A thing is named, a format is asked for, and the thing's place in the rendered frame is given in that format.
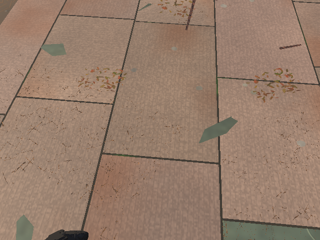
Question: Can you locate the robot left hand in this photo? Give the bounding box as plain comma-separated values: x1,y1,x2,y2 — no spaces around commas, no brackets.
45,229,89,240

